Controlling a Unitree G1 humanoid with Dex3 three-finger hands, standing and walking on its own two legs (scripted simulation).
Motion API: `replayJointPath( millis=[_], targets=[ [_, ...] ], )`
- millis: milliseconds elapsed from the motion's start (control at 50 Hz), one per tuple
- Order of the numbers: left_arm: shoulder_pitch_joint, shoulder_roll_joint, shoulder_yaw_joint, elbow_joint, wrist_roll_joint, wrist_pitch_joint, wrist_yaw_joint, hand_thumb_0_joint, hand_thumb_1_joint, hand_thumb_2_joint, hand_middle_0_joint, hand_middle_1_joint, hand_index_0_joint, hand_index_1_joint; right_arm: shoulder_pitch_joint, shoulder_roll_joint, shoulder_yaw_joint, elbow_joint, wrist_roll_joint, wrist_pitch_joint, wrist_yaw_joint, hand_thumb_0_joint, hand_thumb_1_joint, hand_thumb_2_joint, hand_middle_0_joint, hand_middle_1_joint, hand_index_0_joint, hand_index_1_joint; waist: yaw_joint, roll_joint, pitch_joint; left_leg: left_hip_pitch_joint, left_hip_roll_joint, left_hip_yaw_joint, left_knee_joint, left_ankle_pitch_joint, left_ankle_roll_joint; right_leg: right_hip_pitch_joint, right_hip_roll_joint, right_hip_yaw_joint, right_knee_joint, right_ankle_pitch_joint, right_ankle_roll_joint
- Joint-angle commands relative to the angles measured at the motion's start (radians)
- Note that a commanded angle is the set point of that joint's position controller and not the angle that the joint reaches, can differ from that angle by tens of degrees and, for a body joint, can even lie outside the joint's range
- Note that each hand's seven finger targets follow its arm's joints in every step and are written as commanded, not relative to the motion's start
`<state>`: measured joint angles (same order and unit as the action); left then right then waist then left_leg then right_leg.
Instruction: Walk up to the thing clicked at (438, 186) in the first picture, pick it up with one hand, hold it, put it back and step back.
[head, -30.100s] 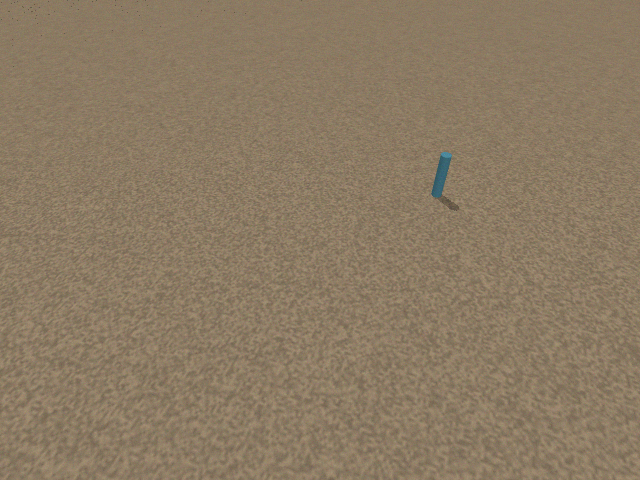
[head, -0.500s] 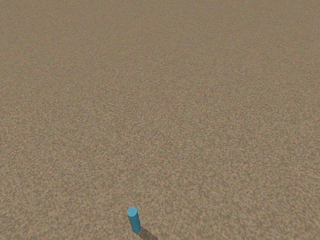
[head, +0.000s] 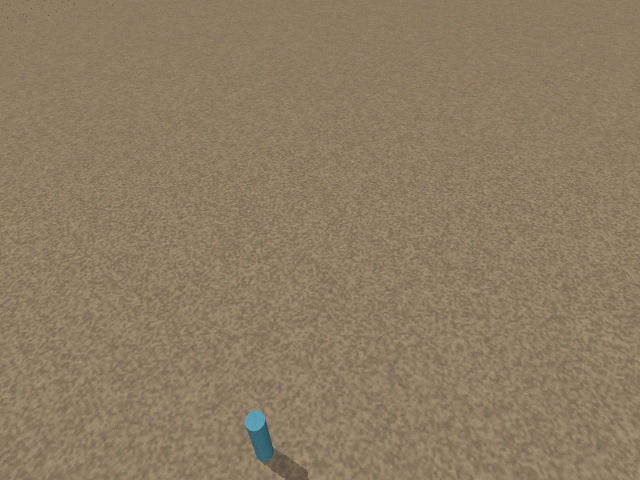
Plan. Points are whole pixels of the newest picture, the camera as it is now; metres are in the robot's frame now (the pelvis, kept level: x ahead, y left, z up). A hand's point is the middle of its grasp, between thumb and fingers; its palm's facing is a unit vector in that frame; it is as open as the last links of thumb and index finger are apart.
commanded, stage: stand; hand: left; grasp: from the side
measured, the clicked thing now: (260, 438) +0.45 +0.19 -0.66
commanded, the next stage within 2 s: step back in 0.80 s
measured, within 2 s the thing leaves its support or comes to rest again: neither
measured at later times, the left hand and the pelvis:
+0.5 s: hand out of the picture +0.09 +0.25 -0.16, palm faces -0.01 -0.94 -0.33, open 7.4 cm; pelvis +0.02 +0.00 +0.00, yaw +0 degrees
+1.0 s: hand out of the picture +0.10 +0.28 -0.16, palm faces +0.00 -0.93 -0.37, open 7.4 cm; pelvis -0.01 +0.01 -0.01, yaw +0 degrees
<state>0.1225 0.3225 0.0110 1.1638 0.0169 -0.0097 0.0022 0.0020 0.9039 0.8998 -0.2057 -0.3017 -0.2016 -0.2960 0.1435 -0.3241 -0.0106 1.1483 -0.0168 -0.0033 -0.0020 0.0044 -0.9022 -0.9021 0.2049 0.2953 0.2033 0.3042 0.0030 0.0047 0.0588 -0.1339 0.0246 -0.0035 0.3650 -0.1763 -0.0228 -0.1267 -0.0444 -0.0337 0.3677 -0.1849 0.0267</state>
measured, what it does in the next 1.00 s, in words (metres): stands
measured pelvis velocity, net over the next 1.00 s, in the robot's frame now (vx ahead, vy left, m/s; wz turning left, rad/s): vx -0.01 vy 0.01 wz -0.01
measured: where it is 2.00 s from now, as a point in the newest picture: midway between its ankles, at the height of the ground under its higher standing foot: outside the picture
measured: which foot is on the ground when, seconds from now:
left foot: down 0.00-1.00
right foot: down 0.00-1.00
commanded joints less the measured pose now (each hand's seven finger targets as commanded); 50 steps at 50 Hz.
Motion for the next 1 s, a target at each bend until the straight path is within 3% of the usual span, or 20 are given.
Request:
replayJointPath(
  millis=[0, 60, 120, 200, 280, 340, 440, 500, 660, 760, 780, 820, 860, 900, 940, 960, 980],
  targets=[
    [-0.034, 0.205, 0.032, -0.054, 0.000, -0.022, 0.017, 0.000, 0.900, 0.900, -0.200, -0.300, -0.200, -0.301, -0.047, -0.206, -0.033, -0.056, 0.001, -0.020, -0.014, 0.000, -0.900, -0.900, 0.200, 0.300, 0.200, 0.300, 0.003, 0.004, -0.064, 0.000, 0.095, -0.076, -0.075, 0.094, 0.037, 0.023, -0.092, 0.085, -0.070, 0.088, -0.036],
    [-0.040, 0.210, 0.033, -0.051, 0.000, -0.019, 0.016, 0.000, 0.900, 0.900, -0.200, -0.300, -0.200, -0.301, -0.046, -0.207, -0.032, -0.051, 0.001, -0.019, -0.015, 0.000, -0.900, -0.900, 0.200, 0.300, 0.200, 0.300, 0.002, -0.002, -0.047, -0.013, 0.092, -0.077, -0.093, 0.048, 0.035, 0.017, -0.087, 0.083, -0.082, 0.041, -0.034],
    [-0.044, 0.205, 0.032, -0.053, -0.002, -0.021, 0.016, 0.000, 0.900, 0.900, -0.200, -0.300, -0.200, -0.301, -0.053, -0.210, -0.032, -0.051, 0.000, -0.023, -0.015, 0.000, -0.900, -0.900, 0.200, 0.300, 0.200, 0.300, 0.002, -0.004, -0.073, 0.023, 0.101, -0.072, -0.078, 0.163, 0.032, 0.032, -0.093, 0.081, -0.067, 0.146, -0.034],
    [-0.045, 0.207, 0.033, -0.051, -0.005, -0.018, 0.015, 0.000, 0.900, 0.900, -0.200, -0.300, -0.200, -0.301, -0.053, -0.211, -0.031, -0.045, 0.002, -0.025, -0.018, 0.000, -0.900, -0.900, 0.200, 0.300, 0.200, 0.300, 0.001, 0.010, -0.080, 0.038, 0.103, -0.067, -0.085, 0.184, 0.029, 0.040, -0.092, 0.077, -0.063, 0.169, -0.034],
    [-0.054, 0.208, 0.034, -0.052, -0.004, -0.017, 0.015, 0.000, 0.900, 0.900, -0.200, -0.300, -0.200, -0.300, -0.060, -0.216, -0.031, -0.045, 0.001, -0.021, -0.016, 0.000, -0.900, -0.900, 0.200, 0.300, 0.200, 0.300, 0.001, 0.003, -0.062, 0.011, 0.098, -0.065, -0.101, 0.118, 0.029, 0.039, -0.089, 0.075, -0.079, 0.115, -0.029],
    [-0.053, 0.211, 0.034, -0.049, -0.003, -0.019, 0.015, 0.000, 0.900, 0.900, -0.200, -0.300, -0.200, -0.300, -0.064, -0.209, -0.030, -0.048, 0.000, -0.020, -0.014, 0.000, -0.900, -0.900, 0.200, 0.300, 0.200, 0.300, -0.001, -0.020, -0.038, 0.007, 0.101, -0.067, -0.102, 0.107, 0.029, 0.024, -0.091, 0.078, -0.088, 0.095, -0.030],
    [-0.062, 0.213, 0.035, -0.061, -0.004, -0.022, 0.015, 0.000, 0.900, 0.900, -0.200, -0.300, -0.200, -0.300, -0.066, -0.217, -0.033, -0.051, 0.001, -0.023, -0.013, 0.000, -0.900, -0.900, 0.200, 0.300, 0.200, 0.300, -0.004, 0.001, -0.080, 0.031, 0.104, -0.063, -0.092, 0.155, 0.028, 0.050, -0.098, 0.083, -0.081, 0.149, -0.031],
    [-0.063, 0.213, 0.034, -0.061, -0.003, -0.020, 0.014, 0.000, 0.900, 0.900, -0.200, -0.300, -0.200, -0.300, -0.073, -0.215, -0.032, -0.049, 0.002, -0.021, -0.013, 0.000, -0.900, -0.900, 0.200, 0.300, 0.200, 0.300, -0.004, 0.007, -0.063, 0.010, 0.100, -0.065, -0.102, 0.109, 0.027, 0.041, -0.093, 0.079, -0.090, 0.106, -0.029],
    [-0.056, 0.216, 0.034, -0.067, -0.006, -0.021, 0.013, 0.000, 0.900, 0.900, -0.200, -0.300, -0.200, -0.300, -0.068, -0.218, -0.033, -0.046, 0.003, -0.025, -0.014, 0.000, -0.900, -0.900, 0.200, 0.300, 0.200, 0.300, -0.004, 0.000, -0.097, 0.054, 0.109, -0.059, -0.090, 0.227, 0.025, 0.056, -0.097, 0.076, -0.069, 0.206, -0.035],
    [-0.058, 0.218, 0.033, -0.067, -0.003, -0.018, 0.015, 0.000, 0.900, 0.900, -0.200, -0.300, -0.200, -0.300, -0.071, -0.219, -0.035, -0.047, 0.002, -0.020, -0.013, 0.000, -0.900, -0.900, 0.200, 0.300, 0.200, 0.300, -0.009, -0.016, -0.080, 0.042, 0.107, -0.060, -0.098, 0.144, 0.025, 0.033, -0.092, 0.072, -0.085, 0.135, -0.033],
    [-0.047, 0.298, 0.084, -0.098, -0.027, -0.010, 0.017, 0.000, 0.900, 0.900, -0.200, -0.300, -0.200, -0.300, -0.113, -0.272, -0.052, -0.077, 0.008, -0.001, -0.005, 0.000, -0.900, -0.900, 0.200, 0.300, 0.200, 0.300, 0.000, -0.017, 0.034, -0.035, 0.085, -0.072, 0.015, 0.266, 0.052, -0.054, -0.081, 0.097, -0.006, 0.297, -0.043],
    [-0.022, 0.287, 0.091, -0.116, -0.029, -0.004, 0.024, 0.000, 0.900, 0.900, -0.200, -0.300, -0.200, -0.300, -0.090, -0.244, -0.054, -0.098, 0.017, 0.008, -0.004, 0.000, -0.900, -0.900, 0.200, 0.300, 0.200, 0.300, -0.007, -0.032, -0.009, -0.042, 0.067, -0.042, 0.078, 0.265, 0.054, -0.039, -0.093, 0.096, 0.010, 0.345, -0.071],
    [-0.040, 0.298, 0.100, -0.150, -0.026, -0.001, 0.024, 0.000, 0.900, 0.900, -0.200, -0.300, -0.200, -0.300, -0.064, -0.240, -0.060, -0.110, 0.020, 0.014, -0.004, 0.000, -0.900, -0.900, 0.200, 0.300, 0.200, 0.300, -0.015, -0.059, -0.093, -0.037, 0.039, -0.020, 0.175, 0.244, 0.053, -0.020, -0.136, 0.135, 0.025, 0.391, -0.125],
    [-0.068, 0.308, 0.107, -0.186, -0.020, 0.007, 0.024, 0.000, 0.900, 0.900, -0.200, -0.300, -0.200, -0.300, -0.045, -0.233, -0.066, -0.129, 0.019, 0.025, -0.001, 0.000, -0.900, -0.900, 0.200, 0.300, 0.200, 0.300, -0.022, -0.097, -0.131, -0.054, -0.007, 0.007, 0.259, 0.123, 0.045, -0.034, -0.191, 0.183, 0.014, 0.371, -0.176],
    [-0.112, 0.329, 0.112, -0.232, -0.005, 0.013, 0.027, 0.000, 0.900, 0.900, -0.200, -0.300, -0.200, -0.300, -0.018, -0.231, -0.076, -0.146, 0.015, 0.039, 0.005, 0.000, -0.900, -0.900, 0.200, 0.300, 0.200, 0.300, -0.024, -0.161, -0.138, -0.066, -0.052, 0.007, 0.402, -0.144, 0.049, -0.100, -0.270, 0.241, 0.017, 0.363, -0.241],
    [-0.139, 0.330, 0.114, -0.255, 0.002, 0.016, 0.026, 0.000, 0.900, 0.900, -0.200, -0.300, -0.200, -0.300, 0.017, -0.226, -0.077, -0.151, 0.012, 0.044, 0.009, 0.000, -0.900, -0.900, 0.200, 0.300, 0.200, 0.300, -0.039, -0.198, -0.141, -0.070, -0.052, -0.003, 0.434, -0.242, 0.059, -0.128, -0.288, 0.241, 0.031, 0.341, -0.255],
    [-0.158, 0.328, 0.114, -0.269, 0.006, 0.021, 0.025, 0.000, 0.900, 0.900, -0.200, -0.300, -0.200, -0.300, 0.044, -0.221, -0.080, -0.154, 0.010, 0.046, 0.012, 0.000, -0.900, -0.900, 0.200, 0.300, 0.200, 0.300, -0.050, -0.212, -0.130, -0.057, -0.041, -0.017, 0.418, -0.264, 0.068, -0.174, -0.283, 0.221, 0.055, 0.301, -0.250]
  ],
)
